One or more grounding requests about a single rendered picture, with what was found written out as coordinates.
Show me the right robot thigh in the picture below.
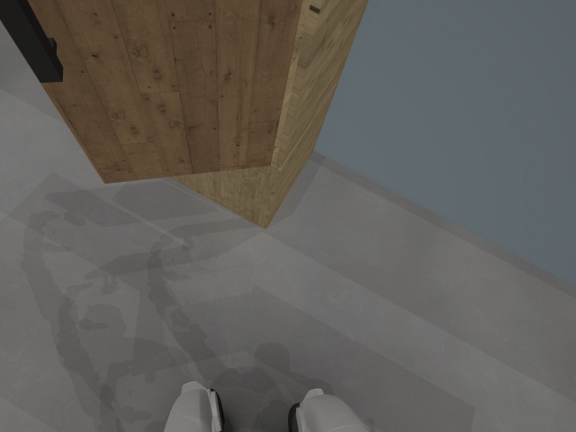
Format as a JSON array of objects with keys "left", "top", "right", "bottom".
[{"left": 296, "top": 394, "right": 371, "bottom": 432}]

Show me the handle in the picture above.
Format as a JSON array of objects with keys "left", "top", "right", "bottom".
[{"left": 0, "top": 0, "right": 63, "bottom": 83}]

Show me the cupboard door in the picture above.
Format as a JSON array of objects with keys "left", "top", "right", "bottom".
[{"left": 0, "top": 0, "right": 302, "bottom": 184}]

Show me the robot right shin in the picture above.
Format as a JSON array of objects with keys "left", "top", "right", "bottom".
[{"left": 298, "top": 389, "right": 324, "bottom": 430}]

